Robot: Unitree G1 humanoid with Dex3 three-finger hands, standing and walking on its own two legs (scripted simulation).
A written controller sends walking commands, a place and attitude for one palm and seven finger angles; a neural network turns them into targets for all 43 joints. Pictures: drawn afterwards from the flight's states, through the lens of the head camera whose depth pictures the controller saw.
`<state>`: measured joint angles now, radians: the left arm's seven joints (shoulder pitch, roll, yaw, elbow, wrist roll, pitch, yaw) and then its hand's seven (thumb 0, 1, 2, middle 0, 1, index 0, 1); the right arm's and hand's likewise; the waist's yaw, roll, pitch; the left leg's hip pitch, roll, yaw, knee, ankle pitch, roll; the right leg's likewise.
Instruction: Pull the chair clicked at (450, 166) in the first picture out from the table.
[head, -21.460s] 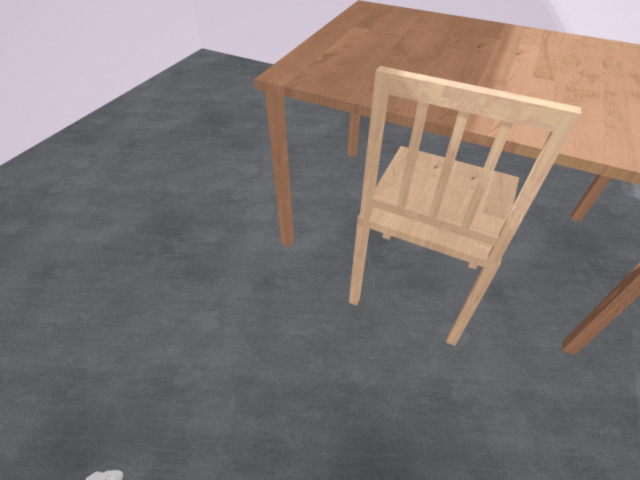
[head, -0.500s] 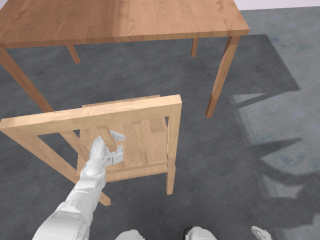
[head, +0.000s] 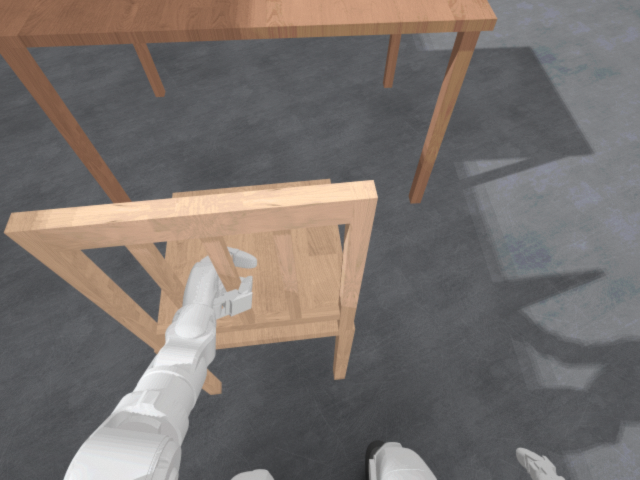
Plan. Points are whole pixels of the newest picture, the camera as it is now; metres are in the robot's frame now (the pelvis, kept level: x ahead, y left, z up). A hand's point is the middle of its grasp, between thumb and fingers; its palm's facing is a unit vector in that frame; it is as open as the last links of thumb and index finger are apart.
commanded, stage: step backward, pulling the chair out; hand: left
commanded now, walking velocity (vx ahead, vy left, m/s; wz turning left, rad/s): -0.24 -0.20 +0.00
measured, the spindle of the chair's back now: (232, 284) +0.39 +0.13 -0.07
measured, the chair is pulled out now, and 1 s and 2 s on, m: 0.52 0.66 0.66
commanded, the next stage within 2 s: stop walking, hand still on the chair in 0.14 s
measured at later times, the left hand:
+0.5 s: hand (240, 380) +0.24 +0.10 -0.06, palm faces -0.04 -0.99 -0.16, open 5.3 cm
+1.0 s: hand (236, 399) +0.22 +0.10 -0.06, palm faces -0.09 -0.98 -0.15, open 5.3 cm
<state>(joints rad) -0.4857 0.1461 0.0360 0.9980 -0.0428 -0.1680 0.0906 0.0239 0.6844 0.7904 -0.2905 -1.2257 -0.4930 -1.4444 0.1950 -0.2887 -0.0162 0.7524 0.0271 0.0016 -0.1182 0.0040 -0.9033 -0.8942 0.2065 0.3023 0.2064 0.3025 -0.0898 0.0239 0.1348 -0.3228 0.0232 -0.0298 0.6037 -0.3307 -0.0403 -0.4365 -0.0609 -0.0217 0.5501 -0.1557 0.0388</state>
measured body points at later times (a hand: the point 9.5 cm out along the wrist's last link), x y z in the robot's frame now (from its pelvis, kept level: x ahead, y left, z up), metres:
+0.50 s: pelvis -0.09 +0.00 +0.01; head -0.04 -0.02 +0.45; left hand +0.24 +0.15 -0.04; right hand +0.00 -0.27 -0.12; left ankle -0.04 +0.13 -0.73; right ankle -0.05 -0.14 -0.73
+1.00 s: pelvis -0.05 +0.01 +0.01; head -0.04 +0.00 +0.46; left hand +0.22 +0.16 -0.04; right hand +0.06 -0.23 -0.10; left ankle -0.04 +0.13 -0.73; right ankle -0.05 -0.14 -0.73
